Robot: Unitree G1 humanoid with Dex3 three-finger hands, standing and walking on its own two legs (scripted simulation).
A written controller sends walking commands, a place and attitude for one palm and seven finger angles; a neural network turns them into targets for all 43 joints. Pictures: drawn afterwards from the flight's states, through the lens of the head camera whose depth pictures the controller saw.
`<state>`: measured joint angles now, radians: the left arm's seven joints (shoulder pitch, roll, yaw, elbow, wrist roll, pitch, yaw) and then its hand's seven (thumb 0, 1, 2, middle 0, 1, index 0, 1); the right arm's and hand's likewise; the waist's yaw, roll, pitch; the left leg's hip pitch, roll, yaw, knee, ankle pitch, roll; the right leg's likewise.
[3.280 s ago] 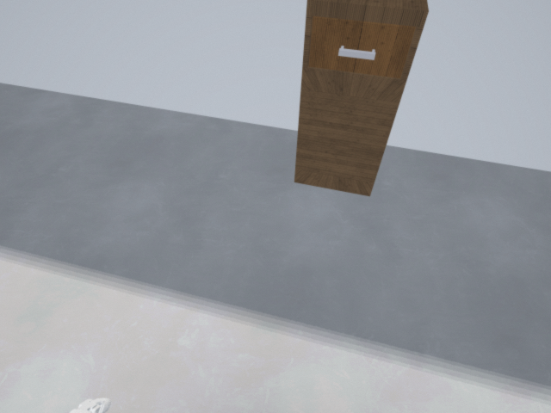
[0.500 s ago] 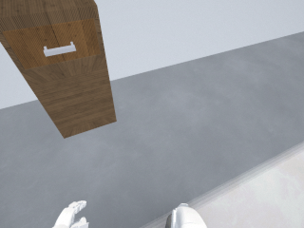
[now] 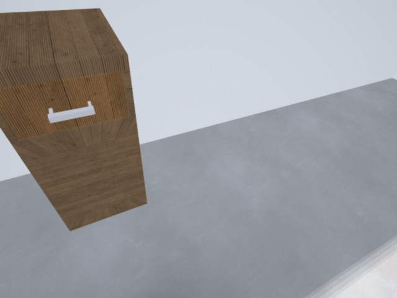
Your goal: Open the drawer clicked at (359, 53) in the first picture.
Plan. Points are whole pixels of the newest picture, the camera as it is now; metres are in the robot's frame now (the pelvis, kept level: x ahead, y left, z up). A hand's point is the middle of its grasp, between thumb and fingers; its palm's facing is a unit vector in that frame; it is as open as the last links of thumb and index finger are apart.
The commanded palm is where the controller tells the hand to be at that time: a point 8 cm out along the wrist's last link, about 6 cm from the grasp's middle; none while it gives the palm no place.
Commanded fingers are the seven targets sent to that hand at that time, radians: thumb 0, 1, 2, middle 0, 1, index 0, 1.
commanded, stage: turn to face it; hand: left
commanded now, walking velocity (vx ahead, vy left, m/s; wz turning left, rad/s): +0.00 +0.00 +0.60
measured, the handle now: (71, 110) +0.63 +0.44 -0.02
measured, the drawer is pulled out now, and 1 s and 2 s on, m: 0.00 0.00 0.00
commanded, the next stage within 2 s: take the last steps up to it in 0.68 s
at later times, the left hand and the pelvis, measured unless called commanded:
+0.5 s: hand out of the picture +0.00 +0.18 -0.13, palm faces +0.30 -0.90 -0.30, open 7.4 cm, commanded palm none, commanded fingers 0.00 0.90 0.90 -0.20 -0.30 -0.20 -0.30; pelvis -0.02 -0.04 +0.02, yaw +16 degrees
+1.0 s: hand out of the picture -0.12 +0.18 -0.15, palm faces +0.45 -0.87 -0.22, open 7.4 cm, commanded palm none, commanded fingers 0.00 0.90 0.90 -0.20 -0.30 -0.20 -0.30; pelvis -0.05 -0.01 +0.02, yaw +25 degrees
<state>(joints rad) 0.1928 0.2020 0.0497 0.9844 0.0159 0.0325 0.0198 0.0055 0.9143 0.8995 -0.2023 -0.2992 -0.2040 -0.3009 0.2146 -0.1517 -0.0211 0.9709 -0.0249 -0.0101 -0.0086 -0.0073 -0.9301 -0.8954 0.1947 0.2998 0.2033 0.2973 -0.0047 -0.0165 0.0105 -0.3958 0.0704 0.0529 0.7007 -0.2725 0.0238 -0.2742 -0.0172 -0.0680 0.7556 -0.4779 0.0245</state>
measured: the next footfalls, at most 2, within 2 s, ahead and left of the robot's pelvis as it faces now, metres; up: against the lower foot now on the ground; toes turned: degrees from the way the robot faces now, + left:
right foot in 0.38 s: +0.06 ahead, -0.14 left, +0.00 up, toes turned +9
left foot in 0.76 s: -0.07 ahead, +0.10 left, +0.00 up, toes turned +28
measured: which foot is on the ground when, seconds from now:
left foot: down 0.00-0.38, up 0.40-0.74, down 0.76-1.00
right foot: up 0.00-0.36, down 0.38-0.76, up 0.78-1.00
